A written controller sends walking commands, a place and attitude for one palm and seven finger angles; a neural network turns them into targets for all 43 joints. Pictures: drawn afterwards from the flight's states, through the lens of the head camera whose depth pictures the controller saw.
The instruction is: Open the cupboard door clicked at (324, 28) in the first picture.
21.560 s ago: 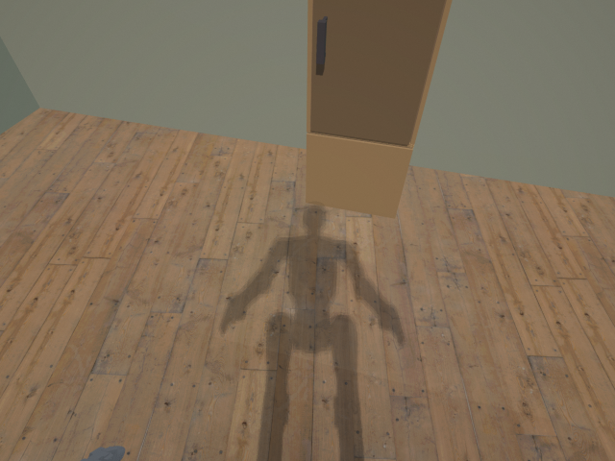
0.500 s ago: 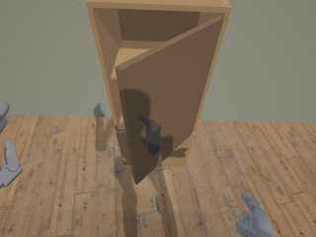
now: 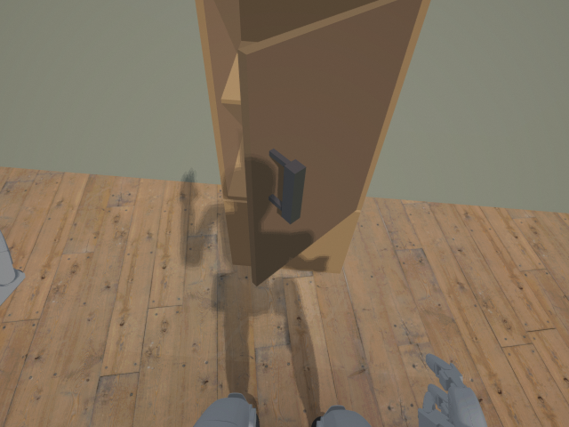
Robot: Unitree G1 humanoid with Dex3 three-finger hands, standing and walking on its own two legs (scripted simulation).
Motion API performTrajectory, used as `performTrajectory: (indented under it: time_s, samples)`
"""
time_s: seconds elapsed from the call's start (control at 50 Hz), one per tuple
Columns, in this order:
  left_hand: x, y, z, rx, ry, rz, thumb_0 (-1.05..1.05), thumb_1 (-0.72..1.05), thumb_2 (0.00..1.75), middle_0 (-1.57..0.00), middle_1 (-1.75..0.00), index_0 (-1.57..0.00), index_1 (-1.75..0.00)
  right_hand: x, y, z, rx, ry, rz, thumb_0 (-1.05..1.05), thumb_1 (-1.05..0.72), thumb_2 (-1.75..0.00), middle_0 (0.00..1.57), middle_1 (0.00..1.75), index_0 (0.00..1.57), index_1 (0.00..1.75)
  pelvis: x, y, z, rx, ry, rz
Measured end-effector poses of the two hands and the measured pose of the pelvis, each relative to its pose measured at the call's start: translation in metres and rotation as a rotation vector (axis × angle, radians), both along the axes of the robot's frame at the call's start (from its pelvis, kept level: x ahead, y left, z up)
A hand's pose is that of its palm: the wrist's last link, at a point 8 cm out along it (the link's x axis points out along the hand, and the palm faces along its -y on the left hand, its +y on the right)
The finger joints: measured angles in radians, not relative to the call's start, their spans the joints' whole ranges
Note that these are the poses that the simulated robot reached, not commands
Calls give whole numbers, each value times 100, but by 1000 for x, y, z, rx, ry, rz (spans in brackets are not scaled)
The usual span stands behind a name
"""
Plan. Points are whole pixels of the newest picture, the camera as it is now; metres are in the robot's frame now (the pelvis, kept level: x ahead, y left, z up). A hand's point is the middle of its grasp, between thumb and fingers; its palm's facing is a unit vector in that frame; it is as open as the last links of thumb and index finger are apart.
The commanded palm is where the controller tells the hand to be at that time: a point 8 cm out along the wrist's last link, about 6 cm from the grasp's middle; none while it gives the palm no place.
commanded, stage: step back with the hand held close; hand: left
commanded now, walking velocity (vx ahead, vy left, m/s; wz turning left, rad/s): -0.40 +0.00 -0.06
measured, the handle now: (283, 186) +0.49 +0.03 +0.04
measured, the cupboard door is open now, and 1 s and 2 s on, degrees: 46 46 46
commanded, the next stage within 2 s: stop stepping back and stand still in 0.10 s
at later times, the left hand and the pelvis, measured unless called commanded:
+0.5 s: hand out of the picture +0.05 +0.28 +0.20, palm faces +0.58 -0.73 -0.36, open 7.4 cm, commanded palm +0.01 +0.31 +0.21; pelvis -0.11 +0.00 +0.02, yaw +2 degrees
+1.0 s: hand out of the picture +0.05 +0.24 +0.20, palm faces +0.40 -0.77 -0.50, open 7.4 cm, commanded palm -0.01 +0.28 +0.21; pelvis -0.17 -0.01 +0.03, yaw -3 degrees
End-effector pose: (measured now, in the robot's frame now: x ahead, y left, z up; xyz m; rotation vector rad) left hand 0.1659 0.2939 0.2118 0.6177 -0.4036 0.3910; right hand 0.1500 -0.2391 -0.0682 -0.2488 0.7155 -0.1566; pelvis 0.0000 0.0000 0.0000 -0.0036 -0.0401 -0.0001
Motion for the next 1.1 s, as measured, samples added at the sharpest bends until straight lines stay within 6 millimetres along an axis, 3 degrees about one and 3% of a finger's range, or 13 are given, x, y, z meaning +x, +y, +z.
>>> performTrajectory:
  time_s: [0.12, 0.18, 0.26, 0.36, 0.44, 0.5, 0.6, 0.72, 0.8, 0.94, 1.02, 1.1]
  samples:
    - [-22, 1, -4, -12, 11, -45, 1, 88, 90, -21, -30, -22, -30, -30, -3, 0, -31, 34, -22, 1, -90, -90, 20, 30, 20, 30, -30, 7, -1, -18, 16, 3]
    - [-38, 2, 4, 29, -2, -63, 1, 88, 90, -21, -30, -22, -30, -47, -1, -1, -35, 19, -31, 1, -90, -90, 20, 30, 20, 30, -47, 6, -3, -65, 5, 28]
    - [-76, 6, 17, 53, -70, -31, 1, 88, 90, -21, -30, -22, -30, -63, 7, -5, 15, 0, -19, 1, -90, -90, 20, 30, 20, 30, -65, -2, -5, -79, -3, 62]
    - [-132, 9, 8, 28, -27, 86, 1, 88, 90, -21, -30, -22, -30, -75, 18, -11, 56, -25, 72, 1, -90, -90, 20, 30, 20, 30, -98, -11, -9, -17, 33, 56]
    - [-158, 12, 5, -89, -2, 129, 1, 88, 90, -21, -30, -22, -30, -97, 24, 0, 31, 47, 130, 1, -90, -90, 20, 30, 20, 30, -109, -5, 12, 2, 28, 45]
    - [-161, 20, 3, -145, -13, 148, 1, 88, 90, -21, -30, -22, -30, -109, 25, 16, 0, 35, 125, 1, -90, -90, 20, 30, 20, 30, -115, 0, 23, 16, 44, 39]
    - [-147, 33, -7, -175, 12, 103, 1, 89, 90, -21, -30, -21, -30, -123, 25, 27, -30, -25, 70, 1, -90, -90, 20, 30, 20, 30, -137, 14, 21, 2, 42, 34]
    - [-148, 12, 3, -97, 101, -36, 1, 89, 90, -20, -30, -21, -30, -158, 27, 42, 20, -88, -3, 1, -90, -90, 20, 30, 20, 30, -158, 12, 30, 0, 28, -26]
    - [-155, -6, 10, -37, 135, -83, 1, 89, 90, -21, -30, -21, -30, -186, 19, 32, 40, -37, -47, 1, -90, -90, 20, 30, 20, 30, -164, 5, 31, 1, 40, -43]
    - [-161, -16, 5, -14, 163, -13, 1, 88, 90, -21, -30, -22, -30, -220, -13, -7, 52, 122, -89, 1, -90, -90, 20, 30, 20, 30, -170, -11, 22, 18, 41, -55]
    - [-156, -22, 3, -66, 145, 8, 1, 88, 90, -21, -30, -22, -30, -229, -28, -7, 41, 159, -115, 1, -90, -90, 20, 30, 20, 30, -164, -16, 28, 36, 32, -61]
    - [-144, -32, 2, -82, 126, -22, 1, 88, 90, -21, -30, -22, -30, -222, -37, 0, 17, 131, -126, 1, -90, -90, 20, 30, 20, 30, -158, -18, 29, 44, 24, -64]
